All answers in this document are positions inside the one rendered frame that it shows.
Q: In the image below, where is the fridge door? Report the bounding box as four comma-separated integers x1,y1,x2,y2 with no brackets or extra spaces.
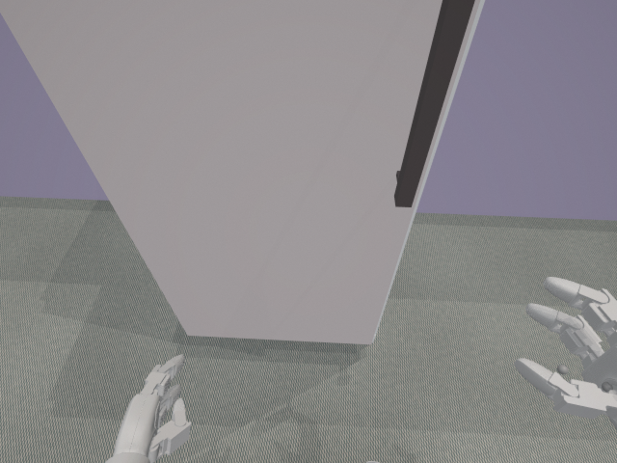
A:
0,0,480,344

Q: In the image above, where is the right robot hand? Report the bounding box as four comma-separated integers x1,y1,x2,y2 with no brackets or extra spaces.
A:
514,277,617,429

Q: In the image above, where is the handle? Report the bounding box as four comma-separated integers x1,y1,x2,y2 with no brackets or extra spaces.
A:
394,0,475,207

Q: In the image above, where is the left robot hand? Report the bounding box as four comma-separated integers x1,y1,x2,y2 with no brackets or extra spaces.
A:
113,354,191,463

